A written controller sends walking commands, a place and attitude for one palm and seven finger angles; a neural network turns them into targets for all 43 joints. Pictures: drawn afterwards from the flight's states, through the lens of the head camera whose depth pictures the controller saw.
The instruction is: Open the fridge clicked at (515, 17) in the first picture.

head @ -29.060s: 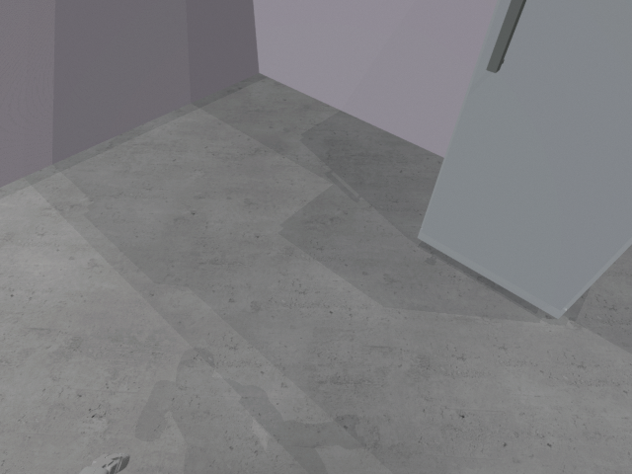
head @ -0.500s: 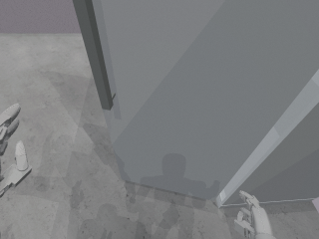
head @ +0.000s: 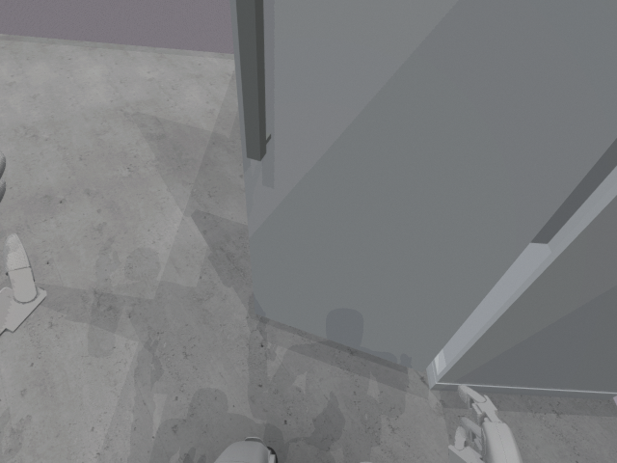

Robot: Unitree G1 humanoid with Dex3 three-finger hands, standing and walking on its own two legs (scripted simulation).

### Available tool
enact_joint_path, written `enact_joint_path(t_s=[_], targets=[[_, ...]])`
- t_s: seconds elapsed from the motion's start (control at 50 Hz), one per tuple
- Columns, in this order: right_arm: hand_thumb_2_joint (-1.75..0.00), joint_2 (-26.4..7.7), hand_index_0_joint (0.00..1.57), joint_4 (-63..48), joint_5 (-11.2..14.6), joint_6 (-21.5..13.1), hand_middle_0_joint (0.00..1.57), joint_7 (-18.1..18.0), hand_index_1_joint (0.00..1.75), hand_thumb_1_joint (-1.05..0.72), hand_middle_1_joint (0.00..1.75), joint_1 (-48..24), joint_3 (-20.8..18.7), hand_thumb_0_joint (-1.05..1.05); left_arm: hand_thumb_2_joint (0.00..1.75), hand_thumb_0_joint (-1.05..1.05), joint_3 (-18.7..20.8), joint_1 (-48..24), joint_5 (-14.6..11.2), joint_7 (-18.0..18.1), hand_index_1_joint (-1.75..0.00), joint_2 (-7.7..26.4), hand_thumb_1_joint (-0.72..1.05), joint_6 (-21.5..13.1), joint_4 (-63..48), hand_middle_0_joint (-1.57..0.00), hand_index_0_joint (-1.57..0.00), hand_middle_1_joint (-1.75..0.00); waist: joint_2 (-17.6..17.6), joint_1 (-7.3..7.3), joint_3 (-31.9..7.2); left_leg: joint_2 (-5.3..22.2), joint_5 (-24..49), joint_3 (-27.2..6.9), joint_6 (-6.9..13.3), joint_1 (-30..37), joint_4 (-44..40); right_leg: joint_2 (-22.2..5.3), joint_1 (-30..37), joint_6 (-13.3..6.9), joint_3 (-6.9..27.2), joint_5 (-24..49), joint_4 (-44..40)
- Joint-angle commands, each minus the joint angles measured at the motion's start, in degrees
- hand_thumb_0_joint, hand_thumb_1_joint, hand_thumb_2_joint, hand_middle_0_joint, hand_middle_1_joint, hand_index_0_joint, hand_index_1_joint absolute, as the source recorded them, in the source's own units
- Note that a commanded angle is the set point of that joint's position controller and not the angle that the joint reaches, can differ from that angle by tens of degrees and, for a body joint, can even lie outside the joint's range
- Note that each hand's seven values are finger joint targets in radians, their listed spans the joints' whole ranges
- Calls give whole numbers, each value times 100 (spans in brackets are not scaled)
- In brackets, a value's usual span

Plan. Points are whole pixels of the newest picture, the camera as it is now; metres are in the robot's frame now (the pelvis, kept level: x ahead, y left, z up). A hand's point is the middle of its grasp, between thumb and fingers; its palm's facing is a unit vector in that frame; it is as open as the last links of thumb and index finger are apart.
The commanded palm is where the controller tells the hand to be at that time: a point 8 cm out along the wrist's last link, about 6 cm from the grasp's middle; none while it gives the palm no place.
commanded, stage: step back with the hand held close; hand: left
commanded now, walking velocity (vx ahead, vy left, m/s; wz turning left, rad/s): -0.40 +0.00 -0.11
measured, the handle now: (257, 15) +0.61 +0.13 +0.28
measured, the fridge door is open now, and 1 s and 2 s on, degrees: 73 73 73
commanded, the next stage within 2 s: stop stepping back and stand still in 0.16 s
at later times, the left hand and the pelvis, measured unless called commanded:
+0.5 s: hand out of the picture +0.09 +0.27 +0.21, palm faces +0.43 -0.84 -0.33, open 7.4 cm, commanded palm +0.04 +0.31 +0.20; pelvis -0.12 +0.02 +0.02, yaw -3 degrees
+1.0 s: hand out of the picture +0.07 +0.22 +0.19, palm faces +0.27 -0.84 -0.48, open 7.4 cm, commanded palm +0.01 +0.29 +0.20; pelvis -0.17 +0.01 +0.01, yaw -8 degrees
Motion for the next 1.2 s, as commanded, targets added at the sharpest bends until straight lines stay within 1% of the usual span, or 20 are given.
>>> enact_joint_path(t_s=[0.0, 0.08, 0.14, 0.18, 0.2, 0.22, 0.28, 0.46, 0.5, 0.52, 0.58, 0.7, 0.76, 0.8, 0.92, 0.94, 0.98, 1.0, 1.1, 1.18], targets=[[-90, -871, 20, -942, 5, -304, 20, -55, 30, -90, 30, -571, -449, 0, 90, 0, 931, -77, -47, 90, -30, 1025, 90, -415, -938, -20, -20, -30, 768, 114, -727, 750, -3189, -797, 198, -1444, -1446, 13, 1359, -293, 428, -836, 177], [-90, -607, 20, -525, -20, -106, 20, 94, 30, -90, 30, -452, -449, 0, 90, 0, 794, 12, -184, 133, -30, 1224, 90, -331, -901, -20, -20, -30, -1143, 13, -710, -83, -1644, -49, -397, 1115, 1970, -1658, -1910, -1090, 2435, -2615, -2200], [-90, -534, 20, -437, -46, 31, 20, 165, 30, -90, 30, -394, -387, 0, 90, 0, 630, -480, -164, 136, -30, 1185, 90, -218, -1160, -20, -20, -30, -1585, -82, -737, 79, -1583, -255, -318, 1715, 2212, -1579, -2147, -927, 1637, -1586, -2090], [-90, -647, 20, -591, 49, -27, 20, 35, 30, -90, 30, -459, -342, 0, 90, 0, 530, -707, -195, 124, -30, 1130, 90, -182, -1136, -20, -20, -30, -748, -161, -413, -12, -1336, -93, -242, 1591, -229, -888, -1694, -410, 918, -1029, -1055], [-90, -853, 20, -629, 60, -103, 20, -56, 30, -90, 30, -529, -356, 0, 90, 0, 499, -868, -220, 120, -30, 1060, 90, -257, -1259, -20, -20, -30, 723, -164, -226, 599, -1722, -738, 17, 949, -1504, -360, -1401, -244, 657, -1022, 410], [-90, -1103, 20, -749, -1, -228, 20, -129, 30, -90, 30, -813, -419, 0, 90, 0, 557, -1296, -86, 178, -30, 1057, 90, -383, -1658, -20, -20, -30, 2824, -125, -281, 2198, -2139, -2501, 572, -451, -2653, 359, -580, 92, -86, -1408, 2695], [-90, -877, 20, -519, 39, -429, 20, -5, 30, -90, 30, -339, -658, 0, 90, 0, 834, -568, -163, 197, -30, 1101, 90, -374, -1112, -20, -20, -30, 1184, -6, -1301, 2254, -1726, -1697, 741, 223, -1999, 260, -634, 19, 190, -1553, 4447], [-90, -723, 20, -658, -25, -296, 20, 113, 30, -90, 30, -554, -370, 0, 90, 0, 299, -181, -211, 257, -30, 839, 90, 248, -1331, -20, -20, -30, 1717, 23, -943, 1028, -2968, -439, -625, 268, -2723, 616, 1741, -376, -1484, -2076, -541], [-90, -612, 20, -614, -7, -152, 20, 106, 30, -90, 30, -496, -375, 0, 90, 0, 474, -104, -204, 237, -30, 1124, 90, 322, -1160, -20, -20, -30, 289, 41, -969, 294, -1682, 482, -660, 414, -514, -322, 1533, -873, -337, -1616, -1920], [-90, -577, 20, -555, -13, -45, 20, 112, 30, -90, 30, -446, -375, 0, 90, 0, 664, 78, -221, 247, -30, 1351, 90, 326, -1056, -20, -20, -30, -760, 37, -885, 122, -1059, 235, -488, 472, 1261, -1460, 561, -1255, 1286, -1516, -2531], [-90, -462, 20, -532, -30, -81, 20, 100, 30, -90, 30, -486, -166, 0, 90, 0, 946, -365, -285, 323, -30, 1668, 90, 39, -949, -20, -20, -30, -955, 70, -1019, 254, -1147, -22, -474, -900, 2735, -2166, 1372, -1639, 1463, 182, -2256], [-90, -673, 20, -375, 34, -129, 20, -149, 30, -90, 30, -430, -230, 0, 90, 0, 193, -266, -241, 276, -30, 841, 90, 249, -279, -20, -20, -30, 52, -69, -700, 37, -153, 519, -153, 1382, -946, -875, 802, -723, -4, 379, -808], [-90, -1007, 20, -614, 86, -187, 20, -149, 30, -90, 30, -460, -380, 0, 90, 0, 214, -648, -238, 262, -30, 1054, 90, 160, -1058, -20, -20, -30, 1186, -86, -1041, 1759, 623, -2183, 660, 2703, -1529, -4, -728, -39, -431, -1381, 1077], [-90, -782, 20, -473, -49, -282, 20, -143, 30, -90, 30, -416, -281, 0, 90, 0, 453, -567, -212, 236, -30, 1336, 90, 114, -1392, -20, -20, -30, 1120, -127, -776, 1879, 388, -2423, 784, 2383, -1951, -44, -870, -158, -394, -1893, 1373], [-90, -802, 20, -552, -27, -329, 20, 61, 30, -90, 30, -512, -317, 0, 90, 0, 842, 747, -145, 260, -30, 1344, 90, 117, -1433, -20, -20, -30, 1454, 65, -708, 941, -2502, -331, 73, -442, -1760, -1, 2050, -274, -875, -1056, -231], [-90, -751, 20, -608, -42, -256, 20, 68, 30, -90, 30, -568, -329, 0, 90, 0, 821, 788, -118, 261, -30, 1282, 90, 94, -1287, -20, -20, -30, 926, 64, -603, 703, -2633, -140, -19, -895, -1061, -192, 2213, -407, -446, -1324, -596], [-90, -665, 20, -634, -41, -118, 20, 69, 30, -90, 30, -572, -408, 0, 90, 0, 959, 589, -146, 264, -30, 1388, 90, 130, -868, -20, -20, -30, -1194, 95, -382, -75, -2002, 197, -286, -1121, 1948, -1959, 987, -1263, 2810, -3469, -2539], [-90, -697, 20, -495, -53, -123, 20, 71, 30, -90, 30, -488, -424, 0, 90, 0, 881, 307, -186, 258, -30, 1267, 90, 58, -767, -20, -20, -30, -926, 25, -212, 36, -1607, -147, -314, -1061, 2715, -2131, 633, -1329, 2964, -3047, -2704], [-90, -548, 20, -278, -40, -139, 20, 49, 30, -90, 30, -345, -217, 0, 90, 0, 509, -49, -129, 249, -30, 903, 90, -126, 20, -20, -20, -30, -381, -96, -611, 231, -740, 29, -359, -234, 1398, -1506, 1103, -1011, 702, 1023, -1586], [-90, -591, 20, -371, -40, -258, 20, -52, 30, -90, 30, -489, -241, 0, 90, 0, 89, -380, -71, 271, -30, 743, 90, -24, -172, -20, -20, -30, -723, 53, -685, -28, -314, 328, -232, 917, -302, -1233, 1028, -631, 410, 1209, -1337]])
